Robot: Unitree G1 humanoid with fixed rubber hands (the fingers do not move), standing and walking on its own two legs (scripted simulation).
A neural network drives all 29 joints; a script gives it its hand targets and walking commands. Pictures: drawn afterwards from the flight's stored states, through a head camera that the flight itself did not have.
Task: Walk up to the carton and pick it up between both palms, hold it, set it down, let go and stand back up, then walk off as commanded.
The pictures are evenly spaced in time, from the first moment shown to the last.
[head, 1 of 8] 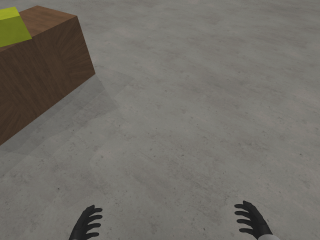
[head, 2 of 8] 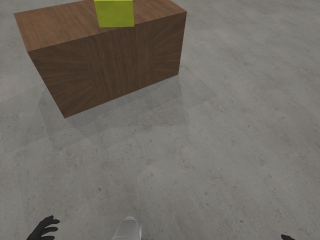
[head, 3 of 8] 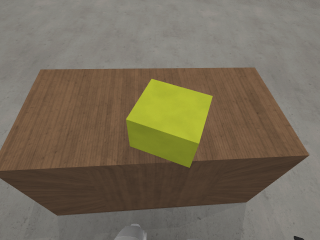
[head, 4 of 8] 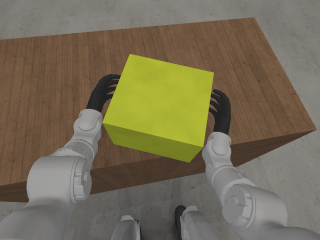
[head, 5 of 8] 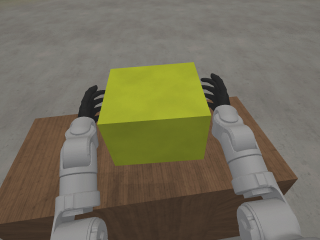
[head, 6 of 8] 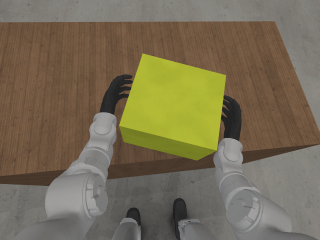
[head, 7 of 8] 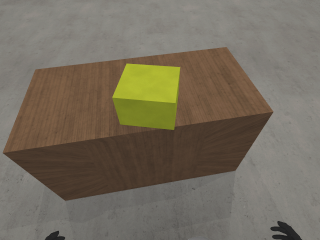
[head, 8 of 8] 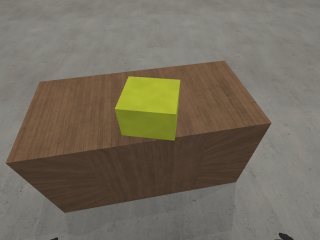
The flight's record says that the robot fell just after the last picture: no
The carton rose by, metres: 0.27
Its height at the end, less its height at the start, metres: +0.00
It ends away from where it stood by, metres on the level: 0.00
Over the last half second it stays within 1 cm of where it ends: yes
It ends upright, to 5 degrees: yes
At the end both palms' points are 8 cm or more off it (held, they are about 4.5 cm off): yes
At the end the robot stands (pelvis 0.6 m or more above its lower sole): yes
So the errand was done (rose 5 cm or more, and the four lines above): yes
